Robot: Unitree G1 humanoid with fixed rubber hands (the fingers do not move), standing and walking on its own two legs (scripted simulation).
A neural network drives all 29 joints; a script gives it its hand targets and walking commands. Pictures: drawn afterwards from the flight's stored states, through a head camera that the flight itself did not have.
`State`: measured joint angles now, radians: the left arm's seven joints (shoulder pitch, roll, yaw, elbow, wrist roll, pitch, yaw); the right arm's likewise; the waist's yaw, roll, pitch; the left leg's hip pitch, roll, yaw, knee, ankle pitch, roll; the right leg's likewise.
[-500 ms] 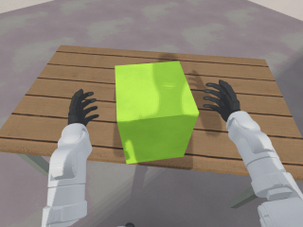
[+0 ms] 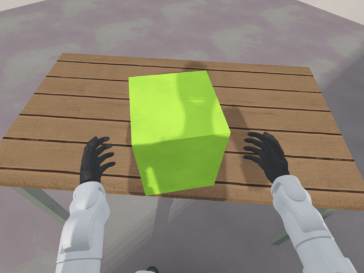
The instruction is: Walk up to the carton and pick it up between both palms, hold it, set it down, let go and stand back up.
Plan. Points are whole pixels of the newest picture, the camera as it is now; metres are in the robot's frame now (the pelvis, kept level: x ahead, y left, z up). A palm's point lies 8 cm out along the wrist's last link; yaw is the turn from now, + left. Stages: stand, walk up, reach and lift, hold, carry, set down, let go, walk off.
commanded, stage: set down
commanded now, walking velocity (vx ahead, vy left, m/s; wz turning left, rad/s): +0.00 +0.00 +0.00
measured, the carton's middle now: (174, 135) +0.44 +0.09 -0.01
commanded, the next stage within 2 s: none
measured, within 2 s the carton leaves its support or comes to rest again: neither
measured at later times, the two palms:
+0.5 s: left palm (97, 211) +0.22 +0.22 +0.01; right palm (290, 215) +0.26 -0.19 +0.00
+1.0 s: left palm (102, 224) +0.20 +0.22 -0.04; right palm (290, 241) +0.22 -0.20 -0.05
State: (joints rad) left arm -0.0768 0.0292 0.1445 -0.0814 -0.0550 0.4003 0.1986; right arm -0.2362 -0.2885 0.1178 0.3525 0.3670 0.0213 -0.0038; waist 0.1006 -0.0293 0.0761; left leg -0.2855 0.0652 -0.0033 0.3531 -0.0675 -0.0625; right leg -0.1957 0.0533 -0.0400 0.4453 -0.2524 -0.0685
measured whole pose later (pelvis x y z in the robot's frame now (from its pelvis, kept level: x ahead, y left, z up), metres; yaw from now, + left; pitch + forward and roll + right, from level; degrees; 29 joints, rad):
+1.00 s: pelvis +0.03 +0.00 -0.01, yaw -1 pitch -2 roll +2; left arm 0.24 0.04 0.08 0.42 0.01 -0.22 0.17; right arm 0.15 -0.28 0.19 0.73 0.33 -0.48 0.14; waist 0.06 -0.05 0.01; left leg -0.24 0.04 0.02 0.45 -0.18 -0.06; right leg -0.16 0.03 0.00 0.55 -0.36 -0.06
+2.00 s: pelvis +0.06 +0.02 +0.00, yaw -1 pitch -3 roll +1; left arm 0.29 0.17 0.06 0.47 0.02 0.01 0.00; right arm 0.21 -0.19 0.06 0.70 0.08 -0.26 0.03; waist 0.03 -0.03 0.01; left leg -0.11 0.03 0.02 0.34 -0.17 -0.03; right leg 0.00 0.02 0.00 0.35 -0.29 -0.03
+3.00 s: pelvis +0.04 +0.02 +0.00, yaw -2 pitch -4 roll -1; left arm 0.28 0.24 0.03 0.69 0.01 -0.02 0.00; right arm 0.28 -0.23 -0.03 0.76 -0.02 -0.04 -0.03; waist 0.00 0.00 0.01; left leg -0.20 0.06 0.01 0.50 -0.24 -0.04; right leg -0.05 0.05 -0.01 0.45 -0.33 -0.04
